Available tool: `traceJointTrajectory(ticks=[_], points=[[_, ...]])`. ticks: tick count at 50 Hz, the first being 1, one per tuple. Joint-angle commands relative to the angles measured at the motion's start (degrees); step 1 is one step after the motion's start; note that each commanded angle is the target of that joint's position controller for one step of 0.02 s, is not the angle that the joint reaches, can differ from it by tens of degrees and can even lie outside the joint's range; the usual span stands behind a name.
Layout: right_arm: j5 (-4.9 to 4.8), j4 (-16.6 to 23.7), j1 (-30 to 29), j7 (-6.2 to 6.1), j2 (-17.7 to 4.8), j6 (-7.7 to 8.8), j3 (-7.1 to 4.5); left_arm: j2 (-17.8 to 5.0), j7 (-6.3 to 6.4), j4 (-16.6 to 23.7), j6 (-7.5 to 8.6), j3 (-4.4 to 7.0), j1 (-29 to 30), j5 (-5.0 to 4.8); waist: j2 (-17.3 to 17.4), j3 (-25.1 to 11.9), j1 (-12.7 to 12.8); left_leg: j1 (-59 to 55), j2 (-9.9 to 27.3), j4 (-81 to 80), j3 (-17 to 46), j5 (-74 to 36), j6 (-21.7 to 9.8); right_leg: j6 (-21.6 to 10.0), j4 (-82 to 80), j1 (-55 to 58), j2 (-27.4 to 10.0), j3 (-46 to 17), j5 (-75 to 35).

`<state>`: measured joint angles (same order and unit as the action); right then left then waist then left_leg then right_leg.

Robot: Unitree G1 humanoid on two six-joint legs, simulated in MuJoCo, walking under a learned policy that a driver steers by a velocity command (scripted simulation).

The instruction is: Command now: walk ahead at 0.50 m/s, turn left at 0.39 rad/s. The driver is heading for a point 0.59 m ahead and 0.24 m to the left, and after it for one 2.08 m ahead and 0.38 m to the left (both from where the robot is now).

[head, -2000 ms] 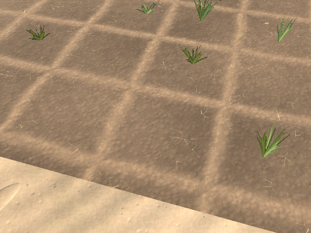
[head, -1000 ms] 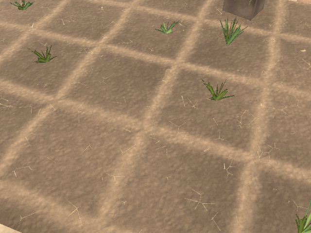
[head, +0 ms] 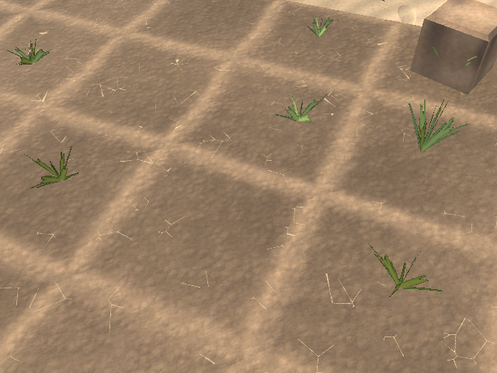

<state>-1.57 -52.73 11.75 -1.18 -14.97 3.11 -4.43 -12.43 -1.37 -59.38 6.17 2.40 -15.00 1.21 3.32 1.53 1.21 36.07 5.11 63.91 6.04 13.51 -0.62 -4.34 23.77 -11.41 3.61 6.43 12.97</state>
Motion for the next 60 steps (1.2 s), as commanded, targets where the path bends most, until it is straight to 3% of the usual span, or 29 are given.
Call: traceJointTrajectory(ticks=[1,5,7,9,12,13,14,15,16,17,18,19,20,22,25,29,35,37,38,39,40,41,42,44,46,51,56,58,60], points=[[0.52,3.4,0.0,0.36,-3.5,0.24,-0.83,-10.0,1.76,3.3,1.34,2.22,2.1,-0.08,-4.8,-1.5,-0.5,5.0,2.6,-7.7,3.0,-8.0,0.1,-6.7,-14.9,5.2,-18.8,-12.1,-20.9],[0.90,6.4,-6.6,1.79,-0.9,0.66,0.12,-9.6,3.24,3.4,-0.28,1.91,2.2,-0.70,-5.5,0.0,0.9,0.4,-0.1,-22.9,-5.0,-17.7,-0.5,-3.2,-13.2,6.3,-14.8,-0.3,-34.7],[1.10,8.3,-9.6,2.61,-0.3,0.34,0.44,-10.2,3.78,2.8,-1.41,1.97,0.2,-1.07,-6.0,-0.2,1.9,-1.9,-1.6,-26.6,-8.1,-19.0,-0.6,-2.9,-10.7,8.0,-15.1,2.0,-37.9],[1.02,9.6,-9.5,3.40,-1.1,-0.13,0.19,-11.3,4.00,2.8,-2.64,2.28,-0.2,-1.51,-7.1,-0.7,1.3,-2.9,-2.7,-28.4,-9.0,-15.2,-1.6,-2.8,-7.1,11.4,-16.8,2.6,-41.4],[1.22,9.4,-1.9,4.40,-5.2,-0.39,-1.47,-13.3,4.69,4.5,-4.23,3.20,3.1,-2.34,-8.6,-4.2,-3.7,-11.2,-6.3,-30.9,-10.9,-7.4,-4.7,-1.2,5.5,13.2,-17.8,3.0,-52.5],[1.24,7.9,4.7,4.16,-7.8,-0.23,-2.78,-13.2,4.77,5.2,-4.62,3.23,4.3,-2.43,-6.7,-7.2,-7.1,-19.6,-8.0,-36.3,-10.7,-12.3,-6.5,0.7,15.4,11.0,-15.5,3.8,-48.4],[1.50,7.7,8.5,2.86,-12.5,-0.45,-4.19,-12.2,4.35,6.3,-4.31,2.82,2.1,-1.12,1.1,-11.5,-8.0,-33.0,-1.1,-37.4,0.0,-33.7,-9.8,4.2,31.4,0.3,-11.5,4.4,-28.2],[2.25,9.1,6.4,1.92,-16.7,-0.90,-4.09,-5.6,3.06,7.6,-3.44,1.10,-2.6,2.06,12.5,-16.4,-1.5,-48.2,12.1,-32.2,20.8,-64.5,-19.2,7.9,50.4,-18.8,-0.3,0.7,26.6],[2.70,10.9,7.1,2.38,-15.1,-0.88,-3.34,-8.0,1.88,7.9,-2.41,1.14,-4.2,-0.02,7.5,-27.1,-3.2,-51.8,17.0,-36.7,30.6,-54.5,-26.1,7.8,58.8,-22.7,0.1,-11.8,29.5],[2.26,12.4,2.7,2.45,-12.5,-0.92,-3.00,-10.4,1.58,9.2,-2.23,1.85,1.0,-2.39,2.6,-21.2,-4.0,-45.9,13.9,-40.1,25.9,-40.4,-24.0,6.8,58.0,-26.9,-2.1,-12.7,23.8],[0.98,13.1,-1.6,2.12,-10.1,-1.06,-2.47,-10.8,2.13,9.7,-2.66,2.12,4.3,-2.50,-2.3,-13.2,-2.8,-37.3,10.2,-42.7,19.9,-30.2,-19.8,6.6,53.4,-28.0,-4.4,-11.7,18.6],[0.64,13.7,-4.0,1.74,-8.6,-1.40,-1.96,-11.0,3.01,9.4,-3.49,2.42,5.5,-1.62,-4.5,-9.2,-1.7,-29.8,7.9,-44.4,17.0,-23.6,-17.2,6.7,48.7,-26.2,-6.1,-11.6,15.3],[1.05,14.1,-5.0,1.41,-8.2,-1.71,-1.75,-11.6,3.51,9.9,-4.36,2.80,5.6,-1.06,-3.2,-7.6,-0.4,-24.0,6.2,-45.6,15.6,-20.0,-15.9,6.7,44.9,-22.7,-6.6,-11.7,13.5],[2.21,14.8,-4.5,0.92,-9.5,-1.96,-2.13,-10.3,3.83,10.4,-5.11,2.85,4.8,-0.53,0.1,-7.8,0.5,-19.7,4.0,-46.5,14.2,-20.2,-15.2,7.2,39.9,-19.0,-5.3,-11.1,10.7],[1.65,15.4,-2.8,-0.10,-11.2,-2.34,-2.73,-9.4,4.44,11.3,-5.43,2.64,5.9,-0.48,1.1,-9.9,-0.2,-21.0,3.3,-45.9,14.9,-18.2,-14.4,8.4,32.9,-19.5,-4.3,-11.8,7.9],[1.15,16.5,-3.3,-1.08,-11.1,-3.57,-2.66,-9.7,4.55,13.0,-5.84,2.74,9.3,-0.85,3.2,-8.8,-1.4,-20.4,1.1,-46.9,17.8,-1.0,-11.7,9.2,25.9,-19.7,-3.5,-13.3,3.8],[1.21,17.5,-2.5,-1.21,-10.7,-4.46,-2.50,-10.5,3.43,14.6,-3.89,2.70,10.5,-1.72,6.5,-8.4,-2.4,-20.9,0.3,-47.1,23.5,11.6,-11.2,8.0,13.9,-12.9,-2.0,-12.9,5.3],[0.94,17.8,-3.1,-1.19,-10.2,-4.64,-2.14,-10.5,2.78,14.1,-3.06,2.92,7.6,-2.21,6.4,-7.3,-0.3,-17.7,-1.2,-46.1,24.6,17.0,-10.2,6.3,5.1,-5.1,-1.7,-11.4,4.0],[0.73,17.9,-3.2,-1.26,-9.4,-4.74,-1.81,-10.9,2.61,13.1,-2.76,3.31,4.3,-2.31,5.0,-6.5,1.5,-13.6,-3.4,-43.8,23.4,19.9,-8.5,4.8,-1.4,1.6,-3.1,-11.0,1.7],[0.57,18.0,-1.7,-1.23,-6.5,-4.59,-0.98,-14.0,2.79,12.4,-2.61,4.11,-0.1,-1.62,-1.7,-8.5,2.2,-5.6,-7.2,-32.6,17.7,24.7,-5.4,1.3,-4.5,11.3,-12.7,-18.5,6.4],[-0.30,20.0,-2.3,-0.94,-4.5,-3.84,-0.55,-18.5,2.81,12.0,-2.83,4.87,-2.7,0.09,-15.8,-7.0,1.4,6.4,-15.1,-19.3,4.3,22.4,-3.4,-5.2,-10.2,14.4,-23.2,-35.5,19.5],[0.62,21.5,-4.9,-0.57,-8.7,-2.66,-1.37,-17.7,2.37,12.9,-2.16,4.94,-0.2,0.79,-16.8,-1.7,1.4,12.6,-10.0,-11.9,4.6,16.7,-2.5,-8.1,-13.0,10.5,-26.6,-42.8,24.3],[1.00,20.7,-4.3,-0.16,-10.9,-2.39,-2.08,-14.7,2.79,14.3,-1.88,4.27,2.9,-0.12,-14.0,0.1,0.4,13.0,-7.8,-8.5,4.4,11.6,-1.7,-6.8,-12.7,9.4,-24.7,-37.6,22.8],[1.28,18.8,-1.5,0.37,-9.9,-2.62,-2.26,-12.0,3.44,15.1,-2.06,3.48,4.0,-1.53,-12.4,-0.3,0.0,12.6,-6.3,-3.8,2.0,5.7,0.4,-3.2,-12.7,10.7,-20.3,-29.0,16.8],[0.81,19.2,-2.6,1.17,-7.5,-2.15,-1.70,-11.4,3.64,14.6,-1.77,3.03,1.3,-1.04,-11.2,0.8,1.3,12.8,-4.9,-0.2,-0.1,1.0,1.3,-2.8,-13.9,9.4,-18.7,-22.2,9.3],[0.31,22.2,-7.6,2.04,-5.4,-1.53,-0.74,-12.6,2.95,13.9,-1.27,3.30,-3.1,-0.70,-10.6,2.1,3.9,13.0,-2.1,-7.3,-2.2,-6.0,2.9,-4.2,-15.6,10.6,-18.5,-12.8,-0.6],[0.13,24.8,-12.6,3.79,-3.7,-1.24,0.33,-15.1,2.31,13.5,-1.57,4.03,-4.9,-1.74,-10.3,4.1,5.3,5.9,-1.1,-20.5,-6.8,-8.1,1.6,-3.6,-15.3,9.9,-19.3,-5.4,-5.9],[-0.05,25.3,-13.3,4.21,-3.6,-1.20,0.56,-15.5,1.82,12.7,-1.88,4.22,-6.2,-2.53,-9.9,4.9,4.9,1.7,-1.8,-24.5,-8.0,-5.0,-0.4,-3.5,-14.7,9.9,-20.4,-4.5,-7.9],[0.23,25.2,-11.1,4.32,-4.9,-1.08,-0.01,-16.7,1.45,12.2,-2.29,4.50,-6.3,-3.15,-10.9,3.7,2.3,-5.7,-4.4,-28.1,-9.9,-1.2,-3.1,-3.1,-11.0,10.5,-21.4,-3.3,-21.8]])
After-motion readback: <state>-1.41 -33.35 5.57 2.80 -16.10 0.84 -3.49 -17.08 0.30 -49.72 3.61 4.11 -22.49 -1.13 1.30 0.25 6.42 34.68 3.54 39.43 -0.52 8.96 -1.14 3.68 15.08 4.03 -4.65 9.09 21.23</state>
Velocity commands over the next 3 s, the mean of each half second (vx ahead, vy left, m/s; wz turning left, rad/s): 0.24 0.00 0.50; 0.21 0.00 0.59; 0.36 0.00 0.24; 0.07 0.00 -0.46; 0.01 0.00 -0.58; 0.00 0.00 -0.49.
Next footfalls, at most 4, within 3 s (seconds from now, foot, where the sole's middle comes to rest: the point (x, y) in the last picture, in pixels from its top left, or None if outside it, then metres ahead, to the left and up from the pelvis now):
0.28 left None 0.29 0.14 -0.78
0.78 right None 0.35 -0.06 -0.78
1.26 left None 0.38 0.34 -0.78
1.74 right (175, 317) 0.65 0.28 -0.78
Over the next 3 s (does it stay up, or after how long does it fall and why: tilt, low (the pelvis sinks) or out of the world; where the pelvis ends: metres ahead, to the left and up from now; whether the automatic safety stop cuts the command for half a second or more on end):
stays up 0.52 0.33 0.00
